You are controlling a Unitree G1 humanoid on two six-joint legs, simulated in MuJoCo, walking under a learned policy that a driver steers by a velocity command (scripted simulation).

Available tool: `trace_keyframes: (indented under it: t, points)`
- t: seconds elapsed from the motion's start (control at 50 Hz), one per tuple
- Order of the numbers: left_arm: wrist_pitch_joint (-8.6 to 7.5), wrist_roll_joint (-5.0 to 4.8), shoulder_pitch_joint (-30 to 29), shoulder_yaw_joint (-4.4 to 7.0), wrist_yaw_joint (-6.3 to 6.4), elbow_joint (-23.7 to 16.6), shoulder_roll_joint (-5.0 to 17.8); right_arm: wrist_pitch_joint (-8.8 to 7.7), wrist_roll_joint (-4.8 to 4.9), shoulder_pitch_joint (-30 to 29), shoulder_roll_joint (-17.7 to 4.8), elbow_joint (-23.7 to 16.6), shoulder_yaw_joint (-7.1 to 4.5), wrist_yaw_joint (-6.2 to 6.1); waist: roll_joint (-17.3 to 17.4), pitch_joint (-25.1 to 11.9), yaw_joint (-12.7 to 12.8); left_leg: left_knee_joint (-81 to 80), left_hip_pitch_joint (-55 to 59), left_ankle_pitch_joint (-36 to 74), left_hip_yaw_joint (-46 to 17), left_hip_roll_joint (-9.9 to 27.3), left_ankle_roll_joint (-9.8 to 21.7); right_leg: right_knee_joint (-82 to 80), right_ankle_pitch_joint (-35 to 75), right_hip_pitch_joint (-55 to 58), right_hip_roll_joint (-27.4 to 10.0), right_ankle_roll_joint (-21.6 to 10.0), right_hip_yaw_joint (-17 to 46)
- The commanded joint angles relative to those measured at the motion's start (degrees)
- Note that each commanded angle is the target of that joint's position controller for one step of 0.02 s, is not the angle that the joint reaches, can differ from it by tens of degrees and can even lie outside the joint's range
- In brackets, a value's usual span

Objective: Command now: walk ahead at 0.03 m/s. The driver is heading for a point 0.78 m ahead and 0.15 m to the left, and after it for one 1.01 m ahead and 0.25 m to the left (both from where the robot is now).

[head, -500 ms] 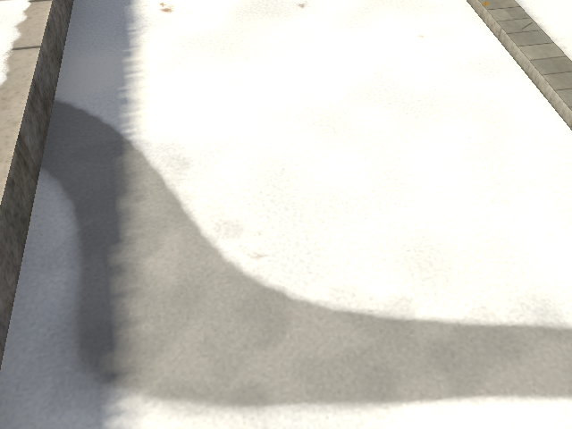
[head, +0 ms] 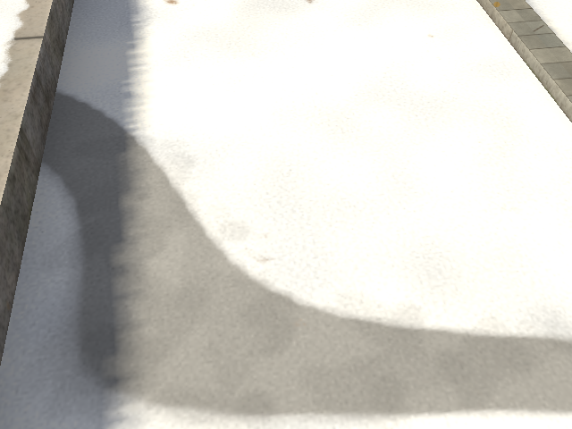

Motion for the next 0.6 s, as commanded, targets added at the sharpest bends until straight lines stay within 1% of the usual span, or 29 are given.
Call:
trace_keyframes:
  t: [0.02, 0.12, 0.26, 0.46, 0.6]
  points:
    - [-0.06, 0.18, 3.16, 0.95, 0.21, -0.18, 5.68, 0.24, -0.09, 0.64, -7.27, -1.57, -1.39, -0.39, 0.31, -3.84, 0.26, -2.67, 5.20, 30.96, -3.43, 3.85, 2.50, -2.18, 23.52, -0.96, -0.32, -1.29, -0.42]
    - [-0.40, 0.32, 2.57, 0.77, 0.33, 1.23, 5.58, 0.78, -0.30, -0.02, -6.82, -1.33, -1.42, -0.82, 0.49, -1.89, 0.15, -3.99, 4.43, 24.81, -2.93, 3.23, 1.80, -3.55, 20.43, -2.20, -0.30, -1.11, -0.71]
    - [-0.92, 0.45, 2.95, 0.42, 0.38, 3.07, 4.91, 1.28, -0.44, 0.01, -6.41, -0.88, -1.39, -1.30, 0.76, -0.48, 0.09, -5.36, 3.75, 18.41, -2.82, 2.85, 1.29, -4.72, 15.95, -3.87, -0.07, -0.89, -1.17]
    - [-1.38, 0.54, 5.22, -0.10, 0.48, 5.16, 3.42, 1.40, -0.48, 1.48, -5.57, -0.24, -1.12, -1.69, 0.69, 0.91, 0.20, -6.92, 1.78, 10.97, -3.11, 2.67, 0.99, -5.42, 11.16, -5.67, 0.29, -0.85, -1.68]
    - [-1.67, 0.52, 7.08, -0.37, 0.51, 6.05, 2.48, 1.34, -0.45, 3.01, -4.87, 0.04, -0.89, -1.88, 0.65, 1.46, 0.24, -7.52, 0.74, 8.27, -3.30, 2.63, 0.95, -5.55, 9.64, -6.67, 0.43, -0.94, -1.83]
Velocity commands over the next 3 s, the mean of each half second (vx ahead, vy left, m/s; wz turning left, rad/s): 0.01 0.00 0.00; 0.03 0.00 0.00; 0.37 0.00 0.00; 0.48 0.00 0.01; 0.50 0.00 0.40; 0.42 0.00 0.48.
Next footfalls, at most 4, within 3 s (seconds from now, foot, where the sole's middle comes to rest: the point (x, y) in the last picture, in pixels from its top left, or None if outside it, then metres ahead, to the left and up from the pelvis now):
1.56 left None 0.36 0.10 -0.77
2.10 right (351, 355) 0.68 -0.14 -0.77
2.64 left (232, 280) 0.90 0.17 -0.77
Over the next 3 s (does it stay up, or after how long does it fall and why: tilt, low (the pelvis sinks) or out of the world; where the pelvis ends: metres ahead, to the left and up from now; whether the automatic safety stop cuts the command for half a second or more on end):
stays up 0.94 0.11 0.01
